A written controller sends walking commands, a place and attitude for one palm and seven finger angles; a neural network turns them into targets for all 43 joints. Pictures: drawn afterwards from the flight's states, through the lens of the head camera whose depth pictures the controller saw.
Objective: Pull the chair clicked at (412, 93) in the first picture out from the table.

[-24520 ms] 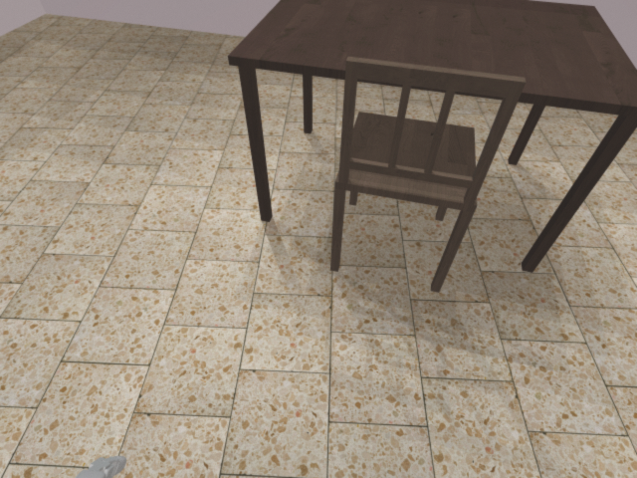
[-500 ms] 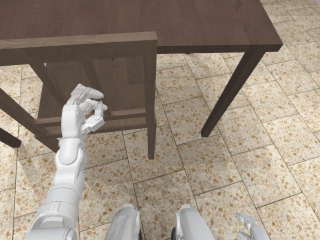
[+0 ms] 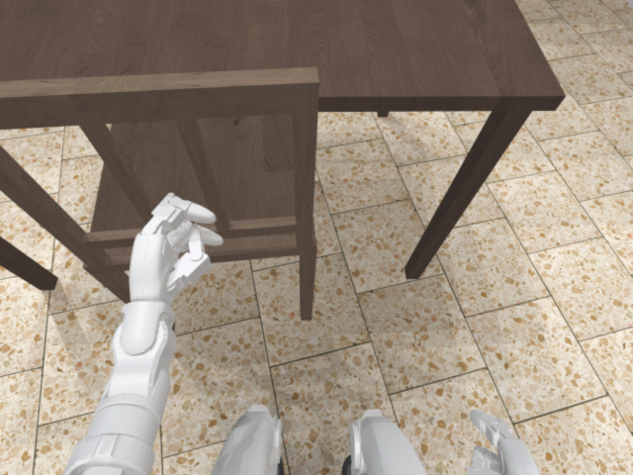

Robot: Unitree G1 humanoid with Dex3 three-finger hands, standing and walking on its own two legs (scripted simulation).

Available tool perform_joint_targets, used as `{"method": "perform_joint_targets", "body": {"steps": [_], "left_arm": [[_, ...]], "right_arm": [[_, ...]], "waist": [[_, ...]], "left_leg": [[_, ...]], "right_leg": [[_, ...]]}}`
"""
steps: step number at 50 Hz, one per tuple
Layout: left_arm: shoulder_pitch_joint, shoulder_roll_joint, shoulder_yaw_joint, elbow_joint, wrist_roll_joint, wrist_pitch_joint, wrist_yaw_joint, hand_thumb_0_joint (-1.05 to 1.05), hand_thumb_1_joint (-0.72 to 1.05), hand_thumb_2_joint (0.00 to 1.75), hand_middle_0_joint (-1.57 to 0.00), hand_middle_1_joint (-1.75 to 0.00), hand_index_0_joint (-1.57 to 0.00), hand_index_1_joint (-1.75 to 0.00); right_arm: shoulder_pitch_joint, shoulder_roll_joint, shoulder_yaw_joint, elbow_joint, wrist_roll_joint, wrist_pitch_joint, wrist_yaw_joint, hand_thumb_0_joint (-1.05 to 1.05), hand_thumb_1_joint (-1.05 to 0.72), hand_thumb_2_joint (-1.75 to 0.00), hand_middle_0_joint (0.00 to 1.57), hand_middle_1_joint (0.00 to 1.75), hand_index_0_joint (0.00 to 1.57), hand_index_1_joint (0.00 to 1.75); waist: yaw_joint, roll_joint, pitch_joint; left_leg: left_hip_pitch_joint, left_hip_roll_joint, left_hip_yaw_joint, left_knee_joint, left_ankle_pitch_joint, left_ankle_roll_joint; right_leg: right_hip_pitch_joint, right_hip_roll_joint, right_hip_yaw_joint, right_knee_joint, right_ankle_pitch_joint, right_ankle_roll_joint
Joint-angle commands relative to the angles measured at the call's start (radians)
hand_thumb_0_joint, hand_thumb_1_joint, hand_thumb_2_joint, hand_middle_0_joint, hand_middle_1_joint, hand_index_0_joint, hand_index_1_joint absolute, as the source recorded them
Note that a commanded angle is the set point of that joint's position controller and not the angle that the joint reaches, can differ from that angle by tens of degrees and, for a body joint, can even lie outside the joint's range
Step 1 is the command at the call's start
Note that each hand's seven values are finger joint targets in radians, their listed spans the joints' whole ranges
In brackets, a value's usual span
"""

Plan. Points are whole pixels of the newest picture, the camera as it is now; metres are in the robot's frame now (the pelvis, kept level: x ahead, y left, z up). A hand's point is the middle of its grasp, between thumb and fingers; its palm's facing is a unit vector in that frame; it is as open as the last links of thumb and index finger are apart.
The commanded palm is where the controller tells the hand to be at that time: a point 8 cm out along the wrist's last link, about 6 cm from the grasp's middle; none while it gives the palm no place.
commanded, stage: hook a spindle and tug to test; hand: left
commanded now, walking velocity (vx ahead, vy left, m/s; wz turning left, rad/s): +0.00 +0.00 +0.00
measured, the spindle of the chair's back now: (131, 185) +0.49 +0.27 +0.01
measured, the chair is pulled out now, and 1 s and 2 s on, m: -0.06 -0.06 -0.06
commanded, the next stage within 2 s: open the thumb and straighten the fingers in 0.08 s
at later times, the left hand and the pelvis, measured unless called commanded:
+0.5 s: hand (204, 255) +0.37 +0.15 +0.02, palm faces +0.02 -1.00 -0.05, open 10.0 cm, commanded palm +0.35 +0.20 +0.02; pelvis +0.00 +0.00 +0.00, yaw +0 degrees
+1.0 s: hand (204, 250) +0.38 +0.15 +0.03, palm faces +0.02 -1.00 -0.04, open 17.3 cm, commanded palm +0.36 +0.20 +0.03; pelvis +0.00 +0.00 +0.00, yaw +0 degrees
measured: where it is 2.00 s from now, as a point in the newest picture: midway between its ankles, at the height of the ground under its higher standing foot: outside the picture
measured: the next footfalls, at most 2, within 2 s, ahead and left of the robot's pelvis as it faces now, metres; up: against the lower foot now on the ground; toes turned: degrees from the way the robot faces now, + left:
none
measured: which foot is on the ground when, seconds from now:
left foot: down 0.00-1.00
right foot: down 0.00-1.00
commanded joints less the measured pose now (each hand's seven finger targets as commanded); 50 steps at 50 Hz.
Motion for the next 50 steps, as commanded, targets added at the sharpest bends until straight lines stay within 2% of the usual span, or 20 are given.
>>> {"method": "perform_joint_targets", "body": {"steps": [1,6,8,9,10,12,16,20,21,24,25,27,30,34,35,39,40,44,47,50], "left_arm": [[-0.246,0.133,0.044,-0.24,-0.009,-0.084,0.003,0.0,0.9,0.9,-0.5,-1.45,-0.5,-1.45],[-0.297,0.115,0.016,-0.208,-0.002,-0.076,-0.004,0.0,0.9,0.9,-0.5,-1.45,-0.5,-1.45],[-0.293,0.115,0.019,-0.211,-0.007,-0.068,-0.007,0.0,0.9,0.9,-0.5,-1.45,-0.5,-1.45],[-0.272,0.153,0.054,-0.209,-0.008,-0.063,-0.005,0.0,0.9,0.9,-0.5,-1.45,-0.5,-1.45],[-0.275,0.156,0.037,-0.213,0.016,-0.062,-0.008,0.0,0.78,0.84,-0.5,-1.45,-0.5,-1.45],[-0.249,0.146,0.039,-0.23,0.01,-0.06,-0.009,0.0,0.54,0.73,-0.5,-1.45,-0.5,-1.45],[-0.211,0.132,0.04,-0.239,-0.012,-0.049,-0.014,0.0,0.05,0.49,-0.5,-1.45,-0.5,-1.45],[-0.193,0.12,0.021,-0.26,-0.005,-0.05,-0.01,0.0,-0.43,0.26,-0.47,-1.38,-0.47,-1.38],[-0.277,0.164,0.052,-0.263,-0.003,-0.057,-0.002,0.0,-0.55,0.2,-0.45,-1.3,-0.45,-1.3],[-0.232,0.154,0.057,-0.242,-0.002,-0.067,-0.003,0.0,-0.55,0.2,-0.38,-1.09,-0.38,-1.09],[-0.204,0.119,0.033,-0.221,-0.003,-0.062,-0.008,0.0,-0.55,0.2,-0.35,-1.01,-0.35,-1.01],[-0.231,0.141,0.048,-0.207,-0.004,-0.059,-0.013,0.0,-0.55,0.2,-0.3,-0.87,-0.3,-0.87],[-0.264,0.135,0.035,-0.218,-0.001,-0.058,-0.016,0.0,-0.55,0.2,-0.22,-0.65,-0.22,-0.65],[-0.206,0.161,0.068,-0.239,-0.013,-0.058,-0.019,0.0,-0.55,0.2,-0.13,-0.36,-0.13,-0.36],[-0.278,0.153,0.052,-0.217,-0.01,-0.058,-0.016,0.0,-0.55,0.2,-0.1,-0.29,-0.1,-0.29],[-0.3,0.166,0.067,-0.18,-0.003,-0.063,-0.014,0.0,-0.55,0.2,0.0,0.0,0.0,0.0],[-0.309,0.154,0.053,-0.197,-0.001,-0.066,-0.017,0.0,-0.55,0.2,0.0,0.0,0.0,0.0],[-0.243,0.157,0.06,-0.201,-0.006,-0.056,-0.021,0.0,-0.55,0.2,0.0,0.0,0.0,0.0],[-0.236,0.117,0.025,-0.199,-0.007,-0.044,-0.019,0.0,-0.55,0.2,0.0,0.0,0.0,0.0],[-0.257,0.154,0.064,-0.187,-0.003,-0.05,-0.008,0.0,-0.55,0.2,0.0,0.0,0.0,0.0]], "right_arm": [[0.028,-0.143,-0.055,-0.107,-0.002,-0.047,-0.014,0.0,-0.9,-0.9,0.2,0.3,0.2,0.3],[0.031,-0.146,-0.054,-0.096,-0.002,-0.053,-0.018,0.0,-0.9,-0.9,0.2,0.3,0.2,0.3],[0.03,-0.145,-0.053,-0.098,-0.003,-0.056,-0.02,0.0,-0.9,-0.9,0.2,0.3,0.2,0.3],[0.035,-0.15,-0.054,-0.102,-0.001,-0.056,-0.021,0.0,-0.9,-0.9,0.2,0.3,0.2,0.3],[0.037,-0.146,-0.053,-0.102,-0.004,-0.054,-0.019,0.0,-0.9,-0.9,0.2,0.3,0.2,0.3],[0.039,-0.142,-0.054,-0.107,-0.004,-0.052,-0.016,0.0,-0.9,-0.9,0.2,0.3,0.2,0.3],[0.041,-0.141,-0.055,-0.111,0.0,-0.05,-0.014,0.0,-0.9,-0.9,0.2,0.3,0.2,0.3],[0.044,-0.14,-0.056,-0.111,0.0,-0.05,-0.01,0.0,-0.9,-0.9,0.2,0.3,0.2,0.3],[0.045,-0.145,-0.056,-0.098,-0.001,-0.049,-0.015,0.0,-0.9,-0.9,0.2,0.3,0.2,0.3],[0.051,-0.145,-0.057,-0.097,-0.003,-0.054,-0.017,0.0,-0.9,-0.9,0.2,0.3,0.2,0.3],[0.046,-0.139,-0.056,-0.098,-0.002,-0.053,-0.014,0.0,-0.9,-0.9,0.2,0.3,0.2,0.3],[0.047,-0.146,-0.056,-0.095,-0.002,-0.05,-0.014,0.0,-0.9,-0.9,0.2,0.3,0.2,0.3],[0.048,-0.146,-0.056,-0.095,-0.002,-0.05,-0.016,0.0,-0.9,-0.9,0.2,0.3,0.2,0.3],[0.05,-0.145,-0.058,-0.103,-0.002,-0.052,-0.015,0.0,-0.9,-0.9,0.2,0.3,0.2,0.3],[0.048,-0.145,-0.055,-0.09,-0.001,-0.05,-0.017,0.0,-0.9,-0.9,0.2,0.3,0.2,0.3],[0.053,-0.151,-0.056,-0.086,-0.002,-0.054,-0.02,0.0,-0.9,-0.9,0.2,0.3,0.2,0.3],[0.05,-0.149,-0.056,-0.088,-0.005,-0.055,-0.019,0.0,-0.9,-0.9,0.2,0.3,0.2,0.3],[0.059,-0.15,-0.059,-0.098,-0.003,-0.05,-0.012,0.0,-0.9,-0.9,0.2,0.3,0.2,0.3],[0.056,-0.144,-0.057,-0.101,0.0,-0.041,-0.008,0.0,-0.9,-0.9,0.2,0.3,0.2,0.3],[0.053,-0.147,-0.055,-0.1,-0.002,-0.04,-0.012,0.0,-0.9,-0.9,0.2,0.3,0.2,0.3]], "waist": [[-0.01,0.009,-0.398],[-0.033,0.0,-0.377],[-0.022,0.02,-0.395],[-0.01,0.019,-0.408],[-0.015,0.023,-0.419],[-0.004,0.033,-0.443],[-0.006,-0.008,-0.434],[-0.01,0.006,-0.415],[-0.027,0.002,-0.409],[-0.012,0.011,-0.41],[-0.014,0.008,-0.403],[-0.019,-0.017,-0.388],[-0.023,0.016,-0.404],[-0.006,0.017,-0.442],[-0.031,0.005,-0.407],[-0.023,0.011,-0.394],[-0.02,0.042,-0.425],[-0.005,0.036,-0.445],[-0.016,0.006,-0.408],[-0.018,-0.023,-0.394]], "left_leg": [[0.278,-0.001,-0.026,-0.148,0.264,-0.004],[0.276,0.001,-0.034,-0.139,0.238,-0.002],[0.276,-0.002,-0.029,-0.138,0.241,-0.002],[0.282,-0.001,-0.03,-0.143,0.256,-0.003],[0.283,-0.003,-0.024,-0.136,0.276,0.0],[0.299,-0.002,-0.025,-0.138,0.308,-0.004],[0.289,0.0,-0.024,-0.141,0.331,-0.003],[0.294,0.001,-0.024,-0.143,0.332,-0.003],[0.284,0.003,-0.025,-0.135,0.322,-0.002],[0.298,0.001,-0.027,-0.142,0.336,-0.004],[0.296,-0.001,-0.023,-0.142,0.332,-0.005],[0.273,0.0,-0.024,-0.142,0.299,-0.003],[0.294,0.0,-0.025,-0.141,0.309,-0.003],[0.303,0.0,-0.02,-0.142,0.352,-0.003],[0.292,0.002,-0.024,-0.138,0.335,-0.004],[0.281,0.0,-0.029,-0.14,0.285,-0.003],[0.308,0.001,-0.029,-0.141,0.309,-0.006],[0.332,0.004,-0.032,-0.151,0.366,-0.011],[0.31,0.003,-0.026,-0.152,0.341,-0.007],[0.267,0.0,-0.023,-0.148,0.294,-0.002]], "right_leg": [[0.191,-0.003,0.025,-0.159,0.262,-0.013],[0.148,-0.003,0.022,-0.161,0.23,-0.011],[0.163,-0.005,0.027,-0.164,0.233,-0.012],[0.176,-0.002,0.026,-0.159,0.243,-0.015],[0.186,-0.004,0.031,-0.157,0.272,-0.013],[0.201,-0.003,0.027,-0.15,0.299,-0.014],[0.226,-0.003,0.025,-0.153,0.333,-0.011],[0.214,-0.002,0.023,-0.154,0.332,-0.012],[0.203,-0.003,0.027,-0.155,0.327,-0.008],[0.2,0.0,0.022,-0.152,0.325,-0.013],[0.202,-0.001,0.022,-0.156,0.326,-0.011],[0.2,-0.001,0.024,-0.162,0.302,-0.01],[0.187,-0.002,0.023,-0.158,0.303,-0.012],[0.231,0.001,0.026,-0.155,0.35,-0.013],[0.199,-0.001,0.025,-0.158,0.337,-0.009],[0.172,0.002,0.025,-0.161,0.274,-0.012],[0.171,-0.001,0.023,-0.153,0.291,-0.014],[0.197,0.002,0.015,-0.149,0.332,-0.017],[0.199,0.001,0.016,-0.161,0.324,-0.012],[0.203,0.002,0.024,-0.165,0.295,-0.009]]}}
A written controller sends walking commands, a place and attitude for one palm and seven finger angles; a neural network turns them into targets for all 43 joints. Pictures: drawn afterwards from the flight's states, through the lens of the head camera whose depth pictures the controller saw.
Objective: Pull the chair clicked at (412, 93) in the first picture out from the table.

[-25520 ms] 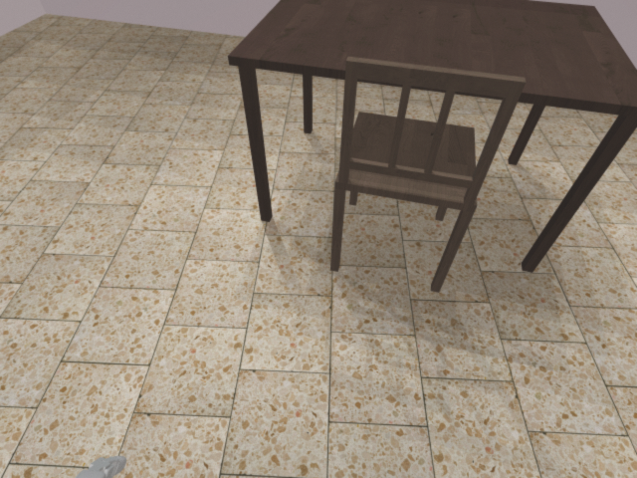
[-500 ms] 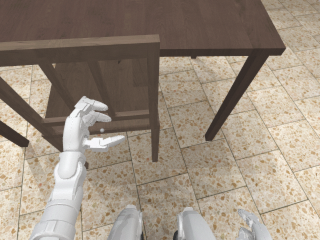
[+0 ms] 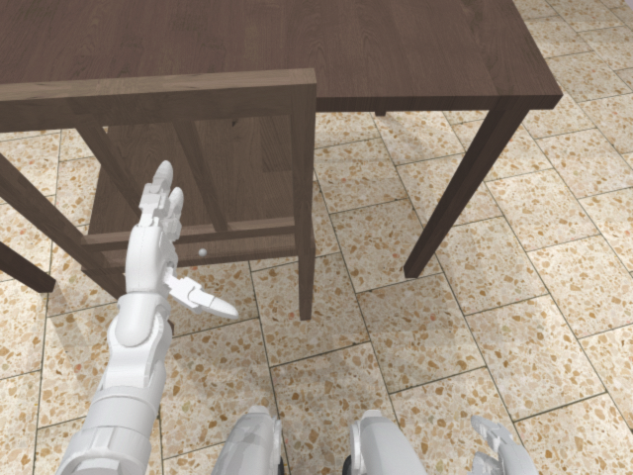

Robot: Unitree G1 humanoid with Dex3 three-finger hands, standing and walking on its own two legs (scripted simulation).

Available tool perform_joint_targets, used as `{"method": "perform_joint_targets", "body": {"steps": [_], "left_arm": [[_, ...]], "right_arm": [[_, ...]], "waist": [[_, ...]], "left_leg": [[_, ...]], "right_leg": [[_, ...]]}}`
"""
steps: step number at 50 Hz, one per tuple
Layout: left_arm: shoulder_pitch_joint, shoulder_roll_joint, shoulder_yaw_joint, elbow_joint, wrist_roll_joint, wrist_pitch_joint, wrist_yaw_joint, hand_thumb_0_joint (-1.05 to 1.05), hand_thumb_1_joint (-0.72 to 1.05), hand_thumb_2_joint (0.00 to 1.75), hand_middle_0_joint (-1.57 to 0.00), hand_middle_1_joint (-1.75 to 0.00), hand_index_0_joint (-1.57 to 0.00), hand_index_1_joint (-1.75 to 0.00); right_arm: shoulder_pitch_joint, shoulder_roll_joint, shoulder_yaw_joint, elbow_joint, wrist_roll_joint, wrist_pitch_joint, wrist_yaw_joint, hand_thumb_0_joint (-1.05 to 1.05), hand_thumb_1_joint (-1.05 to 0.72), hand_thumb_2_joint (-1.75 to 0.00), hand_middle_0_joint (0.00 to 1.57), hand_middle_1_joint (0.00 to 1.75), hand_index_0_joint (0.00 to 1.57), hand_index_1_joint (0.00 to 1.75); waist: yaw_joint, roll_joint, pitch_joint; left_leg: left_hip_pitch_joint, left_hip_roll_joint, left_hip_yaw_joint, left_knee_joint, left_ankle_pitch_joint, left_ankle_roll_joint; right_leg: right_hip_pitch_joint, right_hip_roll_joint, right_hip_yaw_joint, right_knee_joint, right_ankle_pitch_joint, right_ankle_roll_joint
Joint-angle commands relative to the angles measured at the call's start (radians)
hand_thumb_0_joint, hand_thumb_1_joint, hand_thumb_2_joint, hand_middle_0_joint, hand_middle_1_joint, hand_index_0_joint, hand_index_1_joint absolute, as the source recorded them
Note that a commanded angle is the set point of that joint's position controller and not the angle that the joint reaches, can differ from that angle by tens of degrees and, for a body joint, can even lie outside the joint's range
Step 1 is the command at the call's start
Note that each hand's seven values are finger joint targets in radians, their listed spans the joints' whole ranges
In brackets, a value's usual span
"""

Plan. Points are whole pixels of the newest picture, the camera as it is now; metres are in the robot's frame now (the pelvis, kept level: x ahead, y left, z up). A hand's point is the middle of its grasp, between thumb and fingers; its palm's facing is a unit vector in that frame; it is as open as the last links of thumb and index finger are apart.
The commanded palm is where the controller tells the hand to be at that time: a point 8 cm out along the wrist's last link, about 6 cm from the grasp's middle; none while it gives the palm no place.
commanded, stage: draw the fingers out of the gap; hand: left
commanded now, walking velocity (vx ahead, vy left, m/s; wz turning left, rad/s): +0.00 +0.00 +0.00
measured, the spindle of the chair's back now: (129, 188) +0.48 +0.27 +0.01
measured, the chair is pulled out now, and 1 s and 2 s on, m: -0.06 -0.06 -0.06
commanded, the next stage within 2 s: aim the fingers beside a spindle in 0.78 s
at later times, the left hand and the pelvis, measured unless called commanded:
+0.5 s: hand (197, 308) +0.31 +0.14 +0.02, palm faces +0.02 -1.00 -0.03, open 17.5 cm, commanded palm +0.28 +0.20 +0.03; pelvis +0.00 +0.00 +0.00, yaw +1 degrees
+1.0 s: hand (187, 369) +0.24 +0.14 +0.03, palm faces +0.05 -1.00 -0.01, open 17.5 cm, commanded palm +0.23 +0.20 +0.03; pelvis +0.01 +0.00 -0.01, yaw +1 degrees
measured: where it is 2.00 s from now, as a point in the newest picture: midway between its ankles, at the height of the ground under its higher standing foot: outside the picture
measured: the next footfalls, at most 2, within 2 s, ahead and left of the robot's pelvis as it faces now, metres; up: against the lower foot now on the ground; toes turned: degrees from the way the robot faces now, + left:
none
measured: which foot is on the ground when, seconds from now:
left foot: down 0.00-1.00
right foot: down 0.00-1.00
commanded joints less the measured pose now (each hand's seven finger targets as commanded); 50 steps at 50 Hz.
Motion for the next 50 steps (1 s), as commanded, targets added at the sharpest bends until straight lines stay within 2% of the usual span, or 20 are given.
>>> {"method": "perform_joint_targets", "body": {"steps": [1,2,5,7,11,12,14,17,19,21,22,24,27,29,32,37,39,45,46,50], "left_arm": [[-0.314,0.144,0.042,-0.234,-0.002,-0.081,0.012,0.0,-0.55,0.2,0.0,0.0,0.0,0.0],[-0.27,0.128,0.036,-0.23,0.0,-0.083,0.013,0.0,-0.55,0.2,0.0,0.0,0.0,0.0],[-0.133,0.103,0.023,-0.245,-0.005,-0.083,0.009,0.0,-0.55,0.2,0.0,0.0,0.0,0.0],[-0.1,0.082,-0.007,-0.273,-0.012,-0.075,0.001,0.0,-0.55,0.2,0.0,0.0,0.0,0.0],[-0.018,0.093,0.006,-0.307,-0.016,-0.066,0.003,0.0,-0.55,0.2,0.0,0.0,0.0,0.0],[-0.015,0.074,-0.013,-0.337,-0.017,-0.072,0.004,0.0,-0.55,0.2,0.0,0.0,0.0,0.0],[0.025,0.098,0.005,-0.392,-0.019,-0.085,0.013,0.0,-0.55,0.2,0.0,0.0,0.0,0.0],[0.082,0.061,-0.037,-0.426,-0.014,-0.099,0.015,0.0,-0.55,0.2,0.0,0.0,0.0,0.0],[0.106,0.048,-0.064,-0.463,-0.007,-0.104,0.014,0.0,-0.55,0.2,0.0,0.0,0.0,0.0],[0.136,0.027,-0.091,-0.47,-0.004,-0.097,0.013,0.0,-0.55,0.2,0.0,0.0,0.0,0.0],[0.138,0.037,-0.084,-0.474,-0.004,-0.093,0.013,0.0,-0.55,0.2,0.0,0.0,0.0,0.0],[0.176,0.069,-0.052,-0.486,-0.004,-0.083,0.015,0.0,-0.55,0.2,0.0,0.0,0.0,0.0],[0.205,0.043,-0.076,-0.529,-0.01,-0.071,0.011,0.0,-0.55,0.2,0.0,0.0,0.0,0.0],[0.244,0.065,-0.054,-0.553,-0.014,-0.067,0.009,0.0,-0.55,0.2,0.0,0.0,0.0,0.0],[0.327,0.035,-0.083,-0.597,-0.019,-0.061,0.0,0.0,-0.55,0.2,0.0,0.0,0.0,0.0],[0.438,0.031,-0.104,-0.658,-0.017,-0.044,-0.005,0.0,-0.55,0.2,0.0,0.0,0.0,0.0],[0.505,0.049,-0.085,-0.693,-0.017,-0.048,0.001,0.0,-0.55,0.2,0.0,0.0,0.0,0.0],[0.652,0.03,-0.109,-0.795,-0.016,-0.068,0.008,0.0,-0.55,0.2,0.0,0.0,0.0,0.0],[0.642,0.012,-0.107,-0.798,-0.038,-0.068,0.009,0.0,-0.55,0.2,0.0,0.0,0.0,0.0],[0.55,0.041,-0.107,-0.783,-0.015,-0.084,0.013,0.0,-0.54,0.22,-0.01,-0.02,-0.01,-0.02]], "right_arm": [[0.038,-0.148,-0.055,-0.104,0.0,-0.037,-0.014,0.0,-0.9,-0.9,0.2,0.3,0.2,0.3],[0.038,-0.144,-0.056,-0.108,-0.002,-0.04,-0.013,0.0,-0.9,-0.9,0.2,0.3,0.2,0.3],[0.033,-0.143,-0.057,-0.121,-0.002,-0.041,-0.008,0.0,-0.9,-0.9,0.2,0.3,0.2,0.3],[0.025,-0.141,-0.058,-0.127,0.002,-0.039,-0.004,0.0,-0.9,-0.9,0.2,0.3,0.2,0.3],[0.012,-0.141,-0.057,-0.143,0.005,-0.035,-0.005,0.0,-0.9,-0.9,0.2,0.3,0.2,0.3],[0.006,-0.137,-0.057,-0.147,0.005,-0.038,-0.006,0.0,-0.9,-0.9,0.2,0.3,0.2,0.3],[-0.003,-0.138,-0.057,-0.157,0.002,-0.046,-0.007,0.0,-0.9,-0.9,0.2,0.3,0.2,0.3],[-0.016,-0.132,-0.056,-0.159,0.0,-0.054,-0.007,0.0,-0.9,-0.9,0.2,0.3,0.2,0.3],[-0.023,-0.134,-0.057,-0.165,0.0,-0.061,-0.006,0.0,-0.9,-0.9,0.2,0.3,0.2,0.3],[-0.034,-0.133,-0.056,-0.172,-0.001,-0.062,-0.005,0.0,-0.9,-0.9,0.2,0.3,0.2,0.3],[-0.036,-0.134,-0.056,-0.171,0.0,-0.063,-0.007,0.0,-0.9,-0.9,0.2,0.3,0.2,0.3],[-0.035,-0.137,-0.056,-0.179,0.0,-0.065,-0.013,0.0,-0.9,-0.9,0.2,0.3,0.2,0.3],[-0.049,-0.127,-0.052,-0.191,0.001,-0.068,-0.016,0.0,-0.9,-0.9,0.2,0.3,0.2,0.3],[-0.047,-0.128,-0.051,-0.197,0.001,-0.072,-0.019,0.0,-0.9,-0.9,0.2,0.3,0.2,0.3],[-0.054,-0.119,-0.049,-0.213,0.003,-0.077,-0.017,0.0,-0.9,-0.9,0.2,0.3,0.2,0.3],[-0.055,-0.116,-0.048,-0.233,0.003,-0.085,-0.018,0.0,-0.9,-0.9,0.2,0.3,0.2,0.3],[-0.056,-0.116,-0.047,-0.243,0.002,-0.092,-0.02,0.0,-0.9,-0.9,0.2,0.3,0.2,0.3],[-0.055,-0.1,-0.049,-0.263,0.001,-0.111,-0.022,0.0,-0.9,-0.9,0.2,0.3,0.2,0.3],[-0.057,-0.1,-0.046,-0.258,0.001,-0.116,-0.024,0.0,-0.9,-0.9,0.2,0.3,0.2,0.3],[-0.053,-0.109,-0.043,-0.239,-0.006,-0.133,-0.034,0.0,-0.9,-0.9,0.2,0.3,0.2,0.3]], "waist": [[-0.025,-0.005,-0.399],[-0.008,0.019,-0.405],[0.01,0.019,-0.43],[0.002,0.009,-0.407],[0.007,-0.028,-0.362],[0.006,-0.023,-0.363],[0.021,0.013,-0.372],[0.013,0.0,-0.353],[0.009,0.028,-0.346],[0.005,0.009,-0.333],[0.005,0.009,-0.33],[0.017,-0.005,-0.334],[0.015,-0.008,-0.35],[0.027,0.0,-0.35],[0.03,-0.005,-0.355],[0.019,-0.013,-0.325],[0.033,0.001,-0.328],[0.033,-0.003,-0.325],[0.027,0.0,-0.314],[-0.001,0.0,-0.27]], "left_leg": [[0.287,0.0,-0.029,-0.147,0.292,-0.005],[0.304,-0.003,-0.028,-0.155,0.292,-0.008],[0.341,0.003,-0.032,-0.165,0.346,-0.012],[0.334,0.004,-0.028,-0.168,0.339,-0.01],[0.296,0.003,-0.029,-0.176,0.305,-0.007],[0.299,0.002,-0.028,-0.175,0.297,-0.006],[0.307,0.0,-0.028,-0.173,0.308,-0.007],[0.312,0.001,-0.036,-0.169,0.305,-0.008],[0.326,0.004,-0.043,-0.166,0.304,-0.009],[0.315,0.003,-0.046,-0.162,0.275,-0.007],[0.306,0.002,-0.047,-0.16,0.261,-0.007],[0.291,-0.001,-0.046,-0.158,0.26,-0.005],[0.291,-0.005,-0.041,-0.148,0.265,-0.002],[0.278,-0.006,-0.041,-0.149,0.272,-0.003],[0.285,-0.007,-0.039,-0.145,0.29,-0.002],[0.259,-0.006,-0.038,-0.132,0.282,-0.002],[0.253,-0.007,-0.039,-0.132,0.287,-0.003],[0.249,-0.007,-0.042,-0.12,0.305,-0.006],[0.238,-0.009,-0.043,-0.116,0.286,-0.007],[0.189,-0.009,-0.047,-0.086,0.215,-0.004]], "right_leg": [[0.193,-0.002,0.021,-0.159,0.285,-0.011],[0.197,-0.001,0.02,-0.162,0.274,-0.015],[0.208,0.001,0.012,-0.157,0.309,-0.019],[0.214,0.0,0.011,-0.165,0.312,-0.016],[0.223,0.0,0.01,-0.169,0.292,-0.014],[0.219,-0.001,0.01,-0.17,0.285,-0.014],[0.224,-0.002,0.012,-0.163,0.287,-0.019],[0.199,-0.001,0.007,-0.158,0.275,-0.018],[0.169,-0.002,0.002,-0.151,0.255,-0.02],[0.158,-0.004,0.001,-0.154,0.233,-0.018],[0.155,-0.003,0.001,-0.153,0.223,-0.018],[0.17,-0.002,0.003,-0.151,0.224,-0.02],[0.184,-0.003,0.005,-0.15,0.24,-0.016],[0.199,-0.001,0.005,-0.145,0.246,-0.02],[0.211,-0.002,0.004,-0.145,0.269,-0.018],[0.203,-0.001,0.001,-0.143,0.275,-0.015],[0.209,0.001,0.0,-0.136,0.272,-0.019],[0.203,0.001,-0.004,-0.123,0.29,-0.018],[0.197,0.001,-0.006,-0.125,0.276,-0.017],[0.128,0.002,0.001,-0.121,0.197,-0.017]]}}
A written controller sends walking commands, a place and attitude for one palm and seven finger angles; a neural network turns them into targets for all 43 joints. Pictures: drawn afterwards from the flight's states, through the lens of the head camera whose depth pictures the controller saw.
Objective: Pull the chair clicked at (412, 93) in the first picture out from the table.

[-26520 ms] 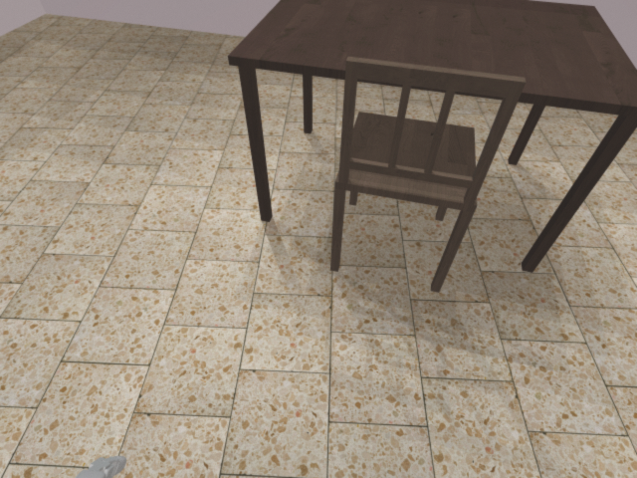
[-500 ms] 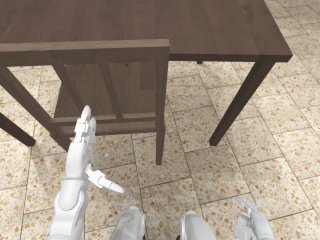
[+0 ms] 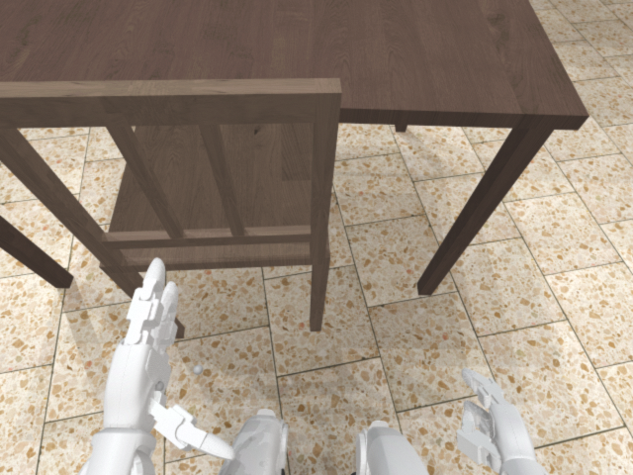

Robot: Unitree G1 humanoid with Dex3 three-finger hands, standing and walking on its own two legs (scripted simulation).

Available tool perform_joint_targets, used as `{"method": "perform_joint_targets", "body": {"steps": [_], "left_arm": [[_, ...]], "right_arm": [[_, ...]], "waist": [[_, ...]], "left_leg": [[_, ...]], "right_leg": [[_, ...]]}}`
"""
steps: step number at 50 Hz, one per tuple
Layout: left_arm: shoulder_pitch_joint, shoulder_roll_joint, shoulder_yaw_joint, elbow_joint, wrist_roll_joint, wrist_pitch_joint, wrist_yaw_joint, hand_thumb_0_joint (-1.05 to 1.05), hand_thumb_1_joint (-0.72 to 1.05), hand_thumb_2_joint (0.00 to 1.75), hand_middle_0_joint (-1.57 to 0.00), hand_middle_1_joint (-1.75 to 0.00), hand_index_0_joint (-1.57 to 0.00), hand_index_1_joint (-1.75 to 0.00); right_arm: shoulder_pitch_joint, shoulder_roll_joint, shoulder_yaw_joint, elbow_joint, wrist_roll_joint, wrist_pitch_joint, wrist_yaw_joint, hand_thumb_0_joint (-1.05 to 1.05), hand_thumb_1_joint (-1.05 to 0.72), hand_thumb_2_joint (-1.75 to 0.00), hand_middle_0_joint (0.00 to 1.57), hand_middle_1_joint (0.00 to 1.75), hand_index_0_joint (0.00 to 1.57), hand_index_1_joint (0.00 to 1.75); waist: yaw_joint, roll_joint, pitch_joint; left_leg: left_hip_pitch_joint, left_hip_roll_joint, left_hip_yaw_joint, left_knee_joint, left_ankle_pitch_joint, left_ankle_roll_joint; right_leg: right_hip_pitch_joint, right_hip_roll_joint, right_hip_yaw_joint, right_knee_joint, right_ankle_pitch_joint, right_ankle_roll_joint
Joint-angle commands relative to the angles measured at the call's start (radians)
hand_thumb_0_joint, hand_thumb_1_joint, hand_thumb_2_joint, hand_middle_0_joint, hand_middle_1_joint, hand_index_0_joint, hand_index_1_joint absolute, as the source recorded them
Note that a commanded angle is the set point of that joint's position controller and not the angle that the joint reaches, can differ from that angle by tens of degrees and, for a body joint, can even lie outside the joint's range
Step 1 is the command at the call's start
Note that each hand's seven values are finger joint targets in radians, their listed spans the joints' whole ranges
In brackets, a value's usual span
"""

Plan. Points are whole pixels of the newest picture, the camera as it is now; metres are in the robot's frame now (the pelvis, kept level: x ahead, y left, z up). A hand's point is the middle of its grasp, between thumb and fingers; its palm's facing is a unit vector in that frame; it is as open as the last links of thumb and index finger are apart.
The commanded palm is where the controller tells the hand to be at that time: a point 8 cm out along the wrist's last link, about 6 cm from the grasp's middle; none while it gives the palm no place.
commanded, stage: aim the fingers beside a spindle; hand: left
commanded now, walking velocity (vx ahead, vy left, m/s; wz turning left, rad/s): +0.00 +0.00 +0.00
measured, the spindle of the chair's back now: (151, 188) +0.48 +0.26 +0.02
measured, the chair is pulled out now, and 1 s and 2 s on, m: -0.06 -0.06 -0.06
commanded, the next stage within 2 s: push the fingers through the gap in 1.90 s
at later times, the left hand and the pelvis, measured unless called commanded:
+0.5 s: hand (194, 343) +0.26 +0.15 +0.03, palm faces +0.01 -1.00 -0.02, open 17.1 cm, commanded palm +0.24 +0.20 +0.03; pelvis +0.00 +0.00 +0.00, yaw +0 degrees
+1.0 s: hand (191, 334) +0.27 +0.16 +0.03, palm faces +0.00 -1.00 -0.01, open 16.9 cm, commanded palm +0.26 +0.21 +0.04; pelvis +0.00 +0.01 +0.00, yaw +0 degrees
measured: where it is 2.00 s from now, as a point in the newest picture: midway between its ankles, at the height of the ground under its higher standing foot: outside the picture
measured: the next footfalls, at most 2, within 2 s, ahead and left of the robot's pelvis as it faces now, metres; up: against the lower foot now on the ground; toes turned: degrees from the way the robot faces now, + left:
none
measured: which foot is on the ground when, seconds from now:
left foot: down 0.00-1.00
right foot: down 0.00-1.00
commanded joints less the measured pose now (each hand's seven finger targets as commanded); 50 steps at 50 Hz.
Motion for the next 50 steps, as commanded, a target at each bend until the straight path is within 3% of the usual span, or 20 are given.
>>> {"method": "perform_joint_targets", "body": {"steps": [1,4,5,7,10,12,14,17,20,22,27,32,34,40,43,44,50], "left_arm": [[-0.138,0.089,0.049,-0.189,0.004,-0.082,-0.002,0.0,-0.54,0.22,-0.01,-0.02,-0.01,-0.02],[-0.149,0.092,0.044,-0.208,-0.001,-0.068,-0.016,0.0,-0.53,0.24,-0.02,-0.03,-0.02,-0.03],[-0.141,0.07,0.026,-0.213,-0.007,-0.055,-0.021,0.0,-0.53,0.24,-0.02,-0.03,-0.02,-0.03],[-0.111,0.089,0.051,-0.211,-0.015,-0.027,-0.023,0.0,-0.53,0.25,-0.03,-0.04,-0.03,-0.04],[-0.093,0.11,0.087,-0.187,-0.019,0.009,-0.014,0.0,-0.52,0.26,-0.04,-0.05,-0.04,-0.05],[-0.106,0.094,0.076,-0.179,-0.021,0.019,-0.01,0.0,-0.52,0.27,-0.04,-0.05,-0.04,-0.05],[-0.131,0.123,0.114,-0.157,-0.022,0.012,-0.002,0.0,-0.51,0.28,-0.05,-0.06,-0.05,-0.06],[-0.132,0.089,0.082,-0.151,-0.023,-0.009,-0.006,0.0,-0.51,0.29,-0.05,-0.07,-0.05,-0.07],[-0.18,0.113,0.095,-0.146,-0.023,-0.026,-0.018,0.0,-0.5,0.3,-0.06,-0.08,-0.06,-0.08],[-0.179,0.096,0.074,-0.149,-0.027,-0.029,-0.028,0.0,-0.5,0.3,-0.06,-0.08,-0.06,-0.08],[-0.127,0.105,0.092,-0.165,-0.035,-0.026,-0.029,0.0,-0.5,0.3,-0.06,-0.08,-0.06,-0.08],[-0.185,0.092,0.076,-0.14,-0.023,-0.024,-0.018,0.0,-0.5,0.3,-0.06,-0.08,-0.06,-0.08],[-0.206,0.117,0.097,-0.139,-0.019,-0.03,-0.013,0.0,-0.5,0.3,-0.06,-0.08,-0.06,-0.08],[-0.225,0.107,0.086,-0.142,-0.022,-0.025,-0.021,0.0,-0.5,0.3,-0.06,-0.08,-0.06,-0.08],[-0.215,0.104,0.092,-0.108,-0.027,-0.009,-0.027,0.0,-0.5,0.3,-0.06,-0.08,-0.06,-0.08],[-0.209,0.124,0.114,-0.096,-0.024,-0.006,-0.024,0.0,-0.5,0.3,-0.06,-0.08,-0.06,-0.08],[-0.269,0.109,0.1,-0.105,-0.027,-0.013,-0.024,0.0,-0.5,0.3,-0.06,-0.08,-0.06,-0.08]], "right_arm": [[-0.019,-0.133,-0.05,-0.124,-0.005,-0.066,-0.017,0.0,-0.9,-0.9,0.2,0.3,0.2,0.3],[-0.017,-0.138,-0.051,-0.132,-0.001,-0.072,-0.02,0.0,-0.9,-0.9,0.2,0.3,0.2,0.3],[-0.018,-0.135,-0.05,-0.135,0.0,-0.073,-0.021,0.0,-0.9,-0.9,0.2,0.3,0.2,0.3],[-0.013,-0.14,-0.05,-0.141,0.004,-0.067,-0.023,0.0,-0.9,-0.9,0.2,0.3,0.2,0.3],[-0.008,-0.139,-0.048,-0.144,0.007,-0.057,-0.023,0.0,-0.9,-0.9,0.2,0.3,0.2,0.3],[-0.007,-0.136,-0.047,-0.145,0.007,-0.054,-0.02,0.0,-0.9,-0.9,0.2,0.3,0.2,0.3],[-0.009,-0.137,-0.046,-0.137,0.005,-0.055,-0.022,0.0,-0.9,-0.9,0.2,0.3,0.2,0.3],[-0.005,-0.134,-0.045,-0.135,0.004,-0.063,-0.018,0.0,-0.9,-0.9,0.2,0.3,0.2,0.3],[-0.005,-0.143,-0.047,-0.123,0.001,-0.069,-0.017,0.0,-0.9,-0.9,0.2,0.3,0.2,0.3],[0.0,-0.143,-0.049,-0.122,0.003,-0.073,-0.017,0.0,-0.9,-0.9,0.2,0.3,0.2,0.3],[0.003,-0.142,-0.053,-0.12,0.003,-0.073,-0.015,0.0,-0.9,-0.9,0.2,0.3,0.2,0.3],[-0.004,-0.144,-0.052,-0.116,0.001,-0.067,-0.015,0.0,-0.9,-0.9,0.2,0.3,0.2,0.3],[-0.003,-0.148,-0.051,-0.116,0.001,-0.067,-0.018,0.0,-0.9,-0.9,0.2,0.3,0.2,0.3],[-0.004,-0.146,-0.051,-0.114,0.0,-0.064,-0.017,0.0,-0.9,-0.9,0.2,0.3,0.2,0.3],[-0.004,-0.147,-0.05,-0.115,0.002,-0.057,-0.017,0.0,-0.9,-0.9,0.2,0.3,0.2,0.3],[-0.001,-0.15,-0.049,-0.116,0.003,-0.054,-0.018,0.0,-0.9,-0.9,0.2,0.3,0.2,0.3],[-0.007,-0.147,-0.046,-0.111,0.001,-0.051,-0.017,0.0,-0.9,-0.9,0.2,0.3,0.2,0.3]], "waist": [[-0.042,0.0,-0.246],[-0.026,0.042,-0.294],[-0.028,0.034,-0.312],[-0.017,0.022,-0.33],[-0.01,-0.002,-0.32],[-0.022,-0.013,-0.298],[-0.019,-0.02,-0.277],[-0.025,-0.008,-0.27],[-0.025,0.007,-0.281],[-0.031,0.012,-0.287],[-0.014,0.024,-0.317],[-0.032,0.007,-0.274],[-0.027,0.008,-0.272],[-0.02,0.03,-0.323],[-0.023,-0.004,-0.302],[-0.018,0.001,-0.294],[-0.027,0.012,-0.31]], "left_leg": [[0.178,-0.003,-0.014,-0.136,0.24,0.006],[0.214,-0.004,-0.016,-0.148,0.263,0.007],[0.233,-0.003,-0.015,-0.15,0.278,0.008],[0.239,-0.003,-0.014,-0.161,0.3,0.008],[0.223,-0.003,-0.01,-0.167,0.309,0.008],[0.211,-0.003,-0.005,-0.165,0.292,0.009],[0.186,-0.003,-0.007,-0.164,0.27,0.009],[0.207,-0.003,-0.006,-0.168,0.277,0.007],[0.207,-0.001,-0.008,-0.164,0.285,0.008],[0.229,0.0,-0.009,-0.167,0.299,0.008],[0.264,0.002,-0.01,-0.179,0.362,0.003],[0.236,0.002,-0.016,-0.176,0.302,0.005],[0.231,0.003,-0.019,-0.18,0.285,0.004],[0.276,0.004,-0.021,-0.183,0.339,0.002],[0.251,0.002,-0.016,-0.183,0.311,0.004],[0.245,0.003,-0.02,-0.187,0.317,0.004],[0.257,0.003,-0.019,-0.185,0.317,0.004]], "right_leg": [[0.109,0.006,0.037,-0.161,0.224,-0.008],[0.122,0.005,0.036,-0.159,0.231,-0.014],[0.132,0.004,0.034,-0.163,0.25,-0.011],[0.164,0.003,0.033,-0.167,0.278,-0.009],[0.2,0.005,0.033,-0.175,0.301,-0.007],[0.195,0.004,0.036,-0.186,0.295,-0.002],[0.19,0.007,0.038,-0.189,0.267,-0.003],[0.176,0.006,0.035,-0.189,0.274,-0.005],[0.173,0.004,0.039,-0.182,0.277,-0.007],[0.168,0.004,0.035,-0.183,0.289,-0.007],[0.189,0.003,0.027,-0.174,0.338,-0.008],[0.146,0.005,0.023,-0.176,0.278,-0.006],[0.14,0.008,0.022,-0.175,0.252,-0.009],[0.155,0.004,0.021,-0.169,0.294,-0.01],[0.165,0.005,0.023,-0.18,0.284,-0.006],[0.166,0.008,0.021,-0.179,0.284,-0.009],[0.163,0.006,0.021,-0.18,0.282,-0.007]]}}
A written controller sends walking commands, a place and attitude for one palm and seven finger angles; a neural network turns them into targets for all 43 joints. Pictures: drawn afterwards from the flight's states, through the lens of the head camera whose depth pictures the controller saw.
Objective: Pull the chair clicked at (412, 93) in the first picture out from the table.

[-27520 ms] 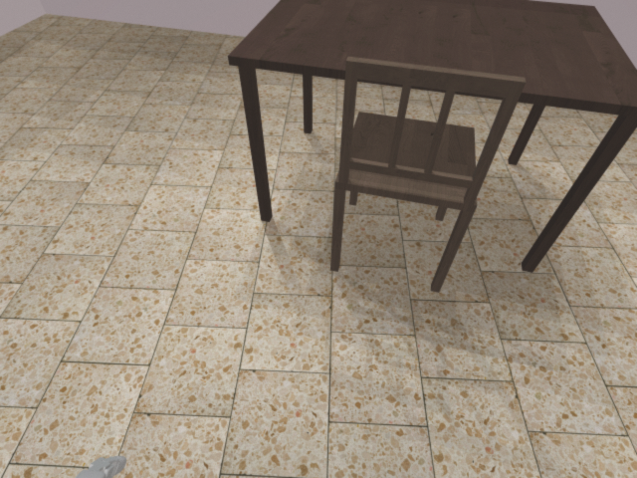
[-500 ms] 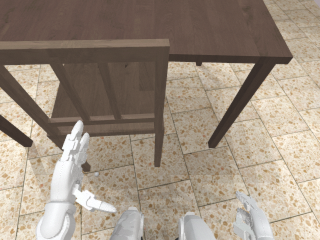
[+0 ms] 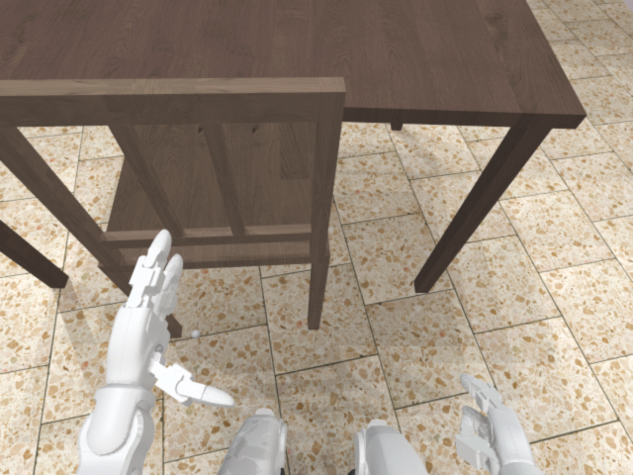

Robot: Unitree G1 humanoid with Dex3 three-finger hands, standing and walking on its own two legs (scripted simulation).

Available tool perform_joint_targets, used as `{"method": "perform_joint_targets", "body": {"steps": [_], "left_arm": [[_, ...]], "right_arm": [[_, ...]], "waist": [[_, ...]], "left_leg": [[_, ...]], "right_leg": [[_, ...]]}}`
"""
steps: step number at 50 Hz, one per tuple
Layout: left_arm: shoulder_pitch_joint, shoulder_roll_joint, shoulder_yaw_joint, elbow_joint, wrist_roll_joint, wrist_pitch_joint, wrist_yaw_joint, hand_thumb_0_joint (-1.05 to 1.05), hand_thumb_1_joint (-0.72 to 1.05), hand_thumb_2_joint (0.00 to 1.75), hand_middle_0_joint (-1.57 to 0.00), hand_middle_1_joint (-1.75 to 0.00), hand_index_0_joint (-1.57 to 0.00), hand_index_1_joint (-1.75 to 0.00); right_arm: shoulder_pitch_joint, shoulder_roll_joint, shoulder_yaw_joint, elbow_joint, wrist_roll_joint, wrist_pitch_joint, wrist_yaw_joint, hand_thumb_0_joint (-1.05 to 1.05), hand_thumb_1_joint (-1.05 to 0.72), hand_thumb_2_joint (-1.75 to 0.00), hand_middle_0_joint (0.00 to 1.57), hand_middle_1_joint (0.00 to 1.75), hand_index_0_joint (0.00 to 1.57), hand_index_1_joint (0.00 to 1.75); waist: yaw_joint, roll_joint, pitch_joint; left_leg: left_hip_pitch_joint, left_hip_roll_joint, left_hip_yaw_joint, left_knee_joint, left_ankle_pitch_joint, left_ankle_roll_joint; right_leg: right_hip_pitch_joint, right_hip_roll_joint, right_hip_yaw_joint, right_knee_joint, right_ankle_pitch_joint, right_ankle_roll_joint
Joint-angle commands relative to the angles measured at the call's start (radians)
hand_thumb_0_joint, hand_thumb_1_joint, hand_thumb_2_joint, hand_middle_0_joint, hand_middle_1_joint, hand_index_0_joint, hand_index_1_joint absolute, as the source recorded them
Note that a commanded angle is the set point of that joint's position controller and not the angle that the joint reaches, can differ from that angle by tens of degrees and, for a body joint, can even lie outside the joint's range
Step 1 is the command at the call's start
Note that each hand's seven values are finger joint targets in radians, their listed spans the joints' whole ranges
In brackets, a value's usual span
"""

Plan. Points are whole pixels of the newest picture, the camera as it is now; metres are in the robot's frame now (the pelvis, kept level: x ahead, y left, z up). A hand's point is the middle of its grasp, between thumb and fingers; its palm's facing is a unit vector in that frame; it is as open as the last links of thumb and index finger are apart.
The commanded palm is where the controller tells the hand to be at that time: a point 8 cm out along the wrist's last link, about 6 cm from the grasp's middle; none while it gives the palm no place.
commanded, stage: aim the fingers beside a spindle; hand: left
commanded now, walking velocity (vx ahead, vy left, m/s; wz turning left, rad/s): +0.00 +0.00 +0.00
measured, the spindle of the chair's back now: (152, 187) +0.48 +0.26 +0.02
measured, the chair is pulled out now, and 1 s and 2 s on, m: -0.06 -0.06 -0.06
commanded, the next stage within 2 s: push the fingers through the gap in 0.90 s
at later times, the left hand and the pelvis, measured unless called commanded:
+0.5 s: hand (197, 325) +0.28 +0.15 +0.03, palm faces +0.01 -1.00 -0.01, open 16.9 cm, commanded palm +0.26 +0.20 +0.03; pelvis +0.00 +0.00 +0.00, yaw +0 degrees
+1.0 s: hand (207, 316) +0.29 +0.14 +0.03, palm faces +0.01 -1.00 -0.02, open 16.9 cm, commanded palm +0.27 +0.20 +0.03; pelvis +0.00 -0.01 +0.00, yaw +0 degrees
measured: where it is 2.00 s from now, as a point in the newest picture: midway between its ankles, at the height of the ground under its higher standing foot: outside the picture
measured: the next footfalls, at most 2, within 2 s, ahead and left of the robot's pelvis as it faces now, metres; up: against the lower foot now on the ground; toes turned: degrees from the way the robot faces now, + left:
none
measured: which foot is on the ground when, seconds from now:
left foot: down 0.00-1.00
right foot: down 0.00-1.00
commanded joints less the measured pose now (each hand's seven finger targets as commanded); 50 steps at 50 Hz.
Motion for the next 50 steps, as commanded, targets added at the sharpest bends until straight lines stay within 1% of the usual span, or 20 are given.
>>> {"method": "perform_joint_targets", "body": {"steps": [1,4,5,10,12,14,16,19,21,23,27,29,31,33,34,37,41,42,46,50], "left_arm": [[-0.118,0.079,0.039,-0.208,-0.01,-0.079,-0.003,0.0,-0.5,0.3,-0.06,-0.08,-0.06,-0.08],[-0.072,0.095,0.055,-0.211,-0.012,-0.082,-0.005,0.0,-0.5,0.3,-0.06,-0.08,-0.06,-0.08],[-0.076,0.066,0.024,-0.205,-0.01,-0.079,-0.008,0.0,-0.5,0.3,-0.06,-0.08,-0.06,-0.08],[-0.072,0.089,0.047,-0.194,-0.003,-0.073,-0.001,0.0,-0.5,0.3,-0.06,-0.08,-0.06,-0.08],[-0.12,0.066,0.023,-0.184,-0.003,-0.073,0.004,0.0,-0.5,0.3,-0.06,-0.08,-0.06,-0.08],[-0.122,0.107,0.069,-0.179,-0.001,-0.083,0.013,0.0,-0.5,0.3,-0.06,-0.08,-0.06,-0.08],[-0.133,0.071,0.031,-0.198,0.0,-0.09,0.012,0.0,-0.5,0.3,-0.06,-0.08,-0.06,-0.08],[-0.118,0.089,0.05,-0.175,0.0,-0.087,0.013,0.0,-0.5,0.3,-0.06,-0.08,-0.06,-0.08],[-0.1,0.067,0.031,-0.159,-0.002,-0.083,0.006,0.0,-0.5,0.3,-0.06,-0.08,-0.06,-0.08],[-0.096,0.06,0.019,-0.166,0.0,-0.082,0.003,0.0,-0.5,0.3,-0.06,-0.08,-0.06,-0.08],[-0.154,0.07,0.024,-0.159,0.007,-0.085,0.013,0.0,-0.5,0.3,-0.06,-0.08,-0.06,-0.08],[-0.149,0.102,0.062,-0.15,0.009,-0.09,0.022,0.0,-0.5,0.3,-0.06,-0.08,-0.06,-0.08],[-0.197,0.079,0.038,-0.142,0.011,-0.093,0.02,0.0,-0.5,0.3,-0.06,-0.08,-0.06,-0.08],[-0.201,0.079,0.043,-0.126,0.005,-0.092,0.015,0.0,-0.5,0.3,-0.06,-0.08,-0.06,-0.08],[-0.216,0.104,0.064,-0.127,0.005,-0.093,0.015,0.0,-0.5,0.3,-0.06,-0.08,-0.06,-0.08],[-0.213,0.07,0.028,-0.134,0.005,-0.085,0.008,0.0,-0.5,0.3,-0.06,-0.08,-0.06,-0.08],[-0.19,0.06,0.022,-0.096,0.006,-0.063,0.007,0.0,-0.5,0.3,-0.06,-0.08,-0.06,-0.08],[-0.215,0.077,0.038,-0.109,0.005,-0.066,0.01,0.0,-0.5,0.3,-0.06,-0.08,-0.06,-0.08],[-0.16,0.098,0.071,-0.142,0.0,-0.079,0.02,0.0,-0.5,0.3,-0.06,-0.08,-0.06,-0.08],[-0.153,0.104,0.084,-0.118,-0.003,-0.09,0.017,0.0,-0.5,0.3,-0.06,-0.08,-0.06,-0.08]], "right_arm": [[-0.01,-0.142,-0.064,-0.127,0.001,-0.049,-0.013,0.0,-0.9,-0.9,0.2,0.3,0.2,0.3],[-0.006,-0.147,-0.065,-0.128,0.002,-0.05,-0.012,0.0,-0.9,-0.9,0.2,0.3,0.2,0.3],[-0.009,-0.143,-0.064,-0.127,0.001,-0.048,-0.009,0.0,-0.9,-0.9,0.2,0.3,0.2,0.3],[-0.008,-0.147,-0.066,-0.128,0.001,-0.042,-0.009,0.0,-0.9,-0.9,0.2,0.3,0.2,0.3],[-0.01,-0.145,-0.064,-0.121,0.0,-0.042,-0.008,0.0,-0.9,-0.9,0.2,0.3,0.2,0.3],[-0.006,-0.15,-0.066,-0.118,-0.002,-0.04,-0.01,0.0,-0.9,-0.9,0.2,0.3,0.2,0.3],[-0.012,-0.145,-0.065,-0.124,-0.001,-0.041,-0.007,0.0,-0.9,-0.9,0.2,0.3,0.2,0.3],[-0.007,-0.147,-0.066,-0.118,-0.002,-0.039,-0.007,0.0,-0.9,-0.9,0.2,0.3,0.2,0.3],[-0.01,-0.144,-0.066,-0.121,0.001,-0.037,-0.004,0.0,-0.9,-0.9,0.2,0.3,0.2,0.3],[-0.012,-0.144,-0.067,-0.124,0.001,-0.035,-0.003,0.0,-0.9,-0.9,0.2,0.3,0.2,0.3],[-0.012,-0.146,-0.066,-0.118,-0.001,-0.033,-0.004,0.0,-0.9,-0.9,0.2,0.3,0.2,0.3],[-0.009,-0.148,-0.067,-0.117,-0.003,-0.032,-0.007,0.0,-0.9,-0.9,0.2,0.3,0.2,0.3],[-0.011,-0.146,-0.064,-0.11,-0.002,-0.032,-0.007,0.0,-0.9,-0.9,0.2,0.3,0.2,0.3],[-0.011,-0.146,-0.064,-0.107,-0.003,-0.033,-0.007,0.0,-0.9,-0.9,0.2,0.3,0.2,0.3],[-0.008,-0.151,-0.064,-0.105,-0.001,-0.032,-0.009,0.0,-0.9,-0.9,0.2,0.3,0.2,0.3],[-0.01,-0.147,-0.065,-0.108,-0.001,-0.031,-0.007,0.0,-0.9,-0.9,0.2,0.3,0.2,0.3],[-0.007,-0.148,-0.065,-0.111,0.001,-0.023,-0.004,0.0,-0.9,-0.9,0.2,0.3,0.2,0.3],[-0.004,-0.149,-0.066,-0.107,0.001,-0.022,-0.005,0.0,-0.9,-0.9,0.2,0.3,0.2,0.3],[-0.004,-0.143,-0.068,-0.116,0.0,-0.022,-0.003,0.0,-0.9,-0.9,0.2,0.3,0.2,0.3],[-0.005,-0.141,-0.066,-0.108,0.0,-0.021,-0.001,0.0,-0.9,-0.9,0.2,0.3,0.2,0.3]], "waist": [[-0.023,0.012,-0.306],[-0.008,0.036,-0.322],[-0.017,0.03,-0.317],[-0.008,0.035,-0.308],[-0.024,0.027,-0.287],[-0.013,0.012,-0.293],[-0.014,0.032,-0.319],[-0.01,0.035,-0.316],[-0.015,0.011,-0.307],[-0.012,0.027,-0.31],[-0.021,0.013,-0.292],[-0.012,0.01,-0.299],[-0.024,0.011,-0.298],[-0.021,0.015,-0.303],[-0.02,0.01,-0.307],[-0.016,0.04,-0.333],[-0.019,0.002,-0.32],[-0.023,-0.004,-0.324],[-0.001,0.009,-0.356],[-0.013,-0.011,-0.315]], "left_leg": [[0.265,0.005,-0.023,-0.177,0.309,-0.009],[0.295,0.008,-0.03,-0.193,0.345,-0.014],[0.304,0.008,-0.029,-0.191,0.35,-0.012],[0.295,0.009,-0.028,-0.198,0.352,-0.016],[0.29,0.008,-0.031,-0.197,0.317,-0.014],[0.279,0.009,-0.032,-0.199,0.312,-0.015],[0.306,0.008,-0.031,-0.202,0.33,-0.016],[0.3,0.008,-0.029,-0.2,0.344,-0.016],[0.295,0.008,-0.025,-0.201,0.338,-0.015],[0.3,0.007,-0.022,-0.199,0.341,-0.014],[0.28,0.007,-0.027,-0.197,0.301,-0.013],[0.274,0.007,-0.027,-0.194,0.307,-0.012],[0.278,0.007,-0.026,-0.189,0.304,-0.011],[0.269,0.003,-0.02,-0.185,0.288,-0.01],[0.266,0.005,-0.025,-0.188,0.29,-0.01],[0.307,0.007,-0.024,-0.192,0.337,-0.013],[0.275,0.005,-0.018,-0.189,0.322,-0.008],[0.274,0.007,-0.019,-0.187,0.322,-0.008],[0.287,0.004,-0.008,-0.189,0.36,-0.009],[0.243,0.001,0.0,-0.18,0.334,-0.005]], "right_leg": [[0.154,0.006,0.019,-0.164,0.269,-0.019],[0.158,0.007,0.012,-0.16,0.277,-0.024],[0.152,0.006,0.01,-0.163,0.284,-0.021],[0.158,0.006,0.009,-0.16,0.286,-0.023],[0.135,0.006,0.008,-0.169,0.257,-0.021],[0.146,0.009,0.009,-0.165,0.251,-0.023],[0.147,0.005,0.01,-0.163,0.26,-0.023],[0.157,0.007,0.011,-0.163,0.275,-0.024],[0.165,0.007,0.012,-0.168,0.282,-0.022],[0.161,0.005,0.014,-0.169,0.285,-0.021],[0.141,0.005,0.013,-0.167,0.25,-0.02],[0.145,0.007,0.014,-0.163,0.252,-0.022],[0.136,0.006,0.017,-0.164,0.255,-0.021],[0.144,0.005,0.022,-0.17,0.246,-0.02],[0.146,0.007,0.021,-0.167,0.244,-0.022],[0.151,0.003,0.018,-0.162,0.28,-0.022],[0.171,0.004,0.021,-0.169,0.287,-0.017],[0.17,0.004,0.021,-0.167,0.291,-0.017],[0.211,0.003,0.029,-0.166,0.334,-0.018],[0.217,0.004,0.037,-0.173,0.337,-0.014]]}}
